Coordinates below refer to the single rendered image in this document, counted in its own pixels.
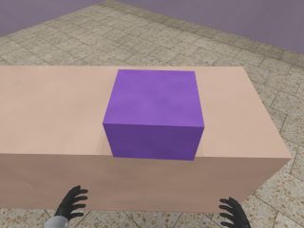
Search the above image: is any robot left hand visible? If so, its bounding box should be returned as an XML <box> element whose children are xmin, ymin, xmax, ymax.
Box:
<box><xmin>54</xmin><ymin>185</ymin><xmax>88</xmax><ymax>221</ymax></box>

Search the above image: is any pedestal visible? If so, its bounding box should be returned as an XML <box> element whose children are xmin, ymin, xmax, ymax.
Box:
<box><xmin>0</xmin><ymin>66</ymin><xmax>293</xmax><ymax>214</ymax></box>

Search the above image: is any carton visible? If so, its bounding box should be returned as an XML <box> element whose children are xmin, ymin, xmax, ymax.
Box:
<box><xmin>103</xmin><ymin>69</ymin><xmax>205</xmax><ymax>161</ymax></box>

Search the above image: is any robot right hand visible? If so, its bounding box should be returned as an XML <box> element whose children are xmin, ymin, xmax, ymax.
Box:
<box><xmin>219</xmin><ymin>197</ymin><xmax>251</xmax><ymax>228</ymax></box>

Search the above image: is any left robot forearm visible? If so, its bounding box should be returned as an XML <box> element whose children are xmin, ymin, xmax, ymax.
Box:
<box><xmin>43</xmin><ymin>216</ymin><xmax>68</xmax><ymax>228</ymax></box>

